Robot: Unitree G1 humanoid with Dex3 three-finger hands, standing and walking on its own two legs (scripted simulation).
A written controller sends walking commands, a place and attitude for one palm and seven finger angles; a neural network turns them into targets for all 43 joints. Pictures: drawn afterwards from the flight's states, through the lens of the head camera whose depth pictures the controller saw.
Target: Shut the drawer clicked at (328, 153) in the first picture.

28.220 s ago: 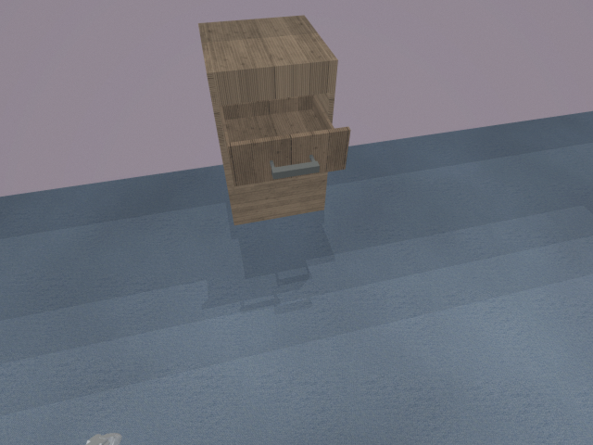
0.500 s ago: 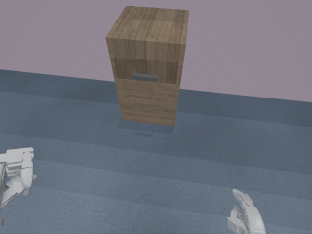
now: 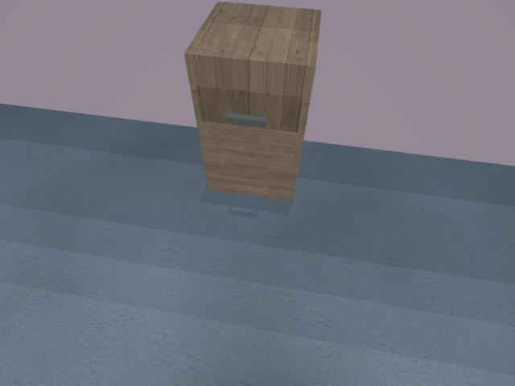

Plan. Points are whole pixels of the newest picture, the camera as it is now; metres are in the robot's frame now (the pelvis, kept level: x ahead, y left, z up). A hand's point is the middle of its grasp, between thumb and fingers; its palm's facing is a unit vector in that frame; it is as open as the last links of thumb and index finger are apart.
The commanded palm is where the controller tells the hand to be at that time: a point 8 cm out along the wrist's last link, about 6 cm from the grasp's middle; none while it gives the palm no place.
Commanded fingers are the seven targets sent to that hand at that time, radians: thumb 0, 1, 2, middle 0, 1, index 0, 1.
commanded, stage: let the arm hang, fingers relaxed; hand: left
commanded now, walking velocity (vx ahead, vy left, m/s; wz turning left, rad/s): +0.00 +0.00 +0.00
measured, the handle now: (247, 116) +1.01 +0.10 -0.25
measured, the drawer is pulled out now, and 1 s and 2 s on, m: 0.00 0.00 0.00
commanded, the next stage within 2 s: look to check the result in 0.58 s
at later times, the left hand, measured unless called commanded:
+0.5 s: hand out of the picture +0.04 +0.17 -0.17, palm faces -0.01 -0.98 -0.22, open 7.3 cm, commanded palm none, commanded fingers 0.00 0.90 0.90 -0.20 -0.30 -0.20 -0.30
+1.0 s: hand out of the picture +0.01 +0.14 -0.17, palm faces +0.02 -0.98 -0.21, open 7.3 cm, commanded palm none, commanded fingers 0.00 0.90 0.90 -0.20 -0.30 -0.20 -0.30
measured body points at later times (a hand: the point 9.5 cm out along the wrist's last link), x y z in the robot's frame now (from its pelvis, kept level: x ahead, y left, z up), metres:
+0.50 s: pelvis +0.01 -0.01 +0.00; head +0.02 -0.02 +0.45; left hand +0.04 +0.22 -0.15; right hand +0.00 -0.23 -0.16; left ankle +0.01 +0.09 -0.74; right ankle +0.01 -0.12 -0.74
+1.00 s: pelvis +0.02 -0.03 +0.00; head +0.04 -0.04 +0.45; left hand +0.02 +0.19 -0.15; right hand +0.01 -0.25 -0.17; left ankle +0.01 +0.09 -0.74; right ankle +0.01 -0.12 -0.74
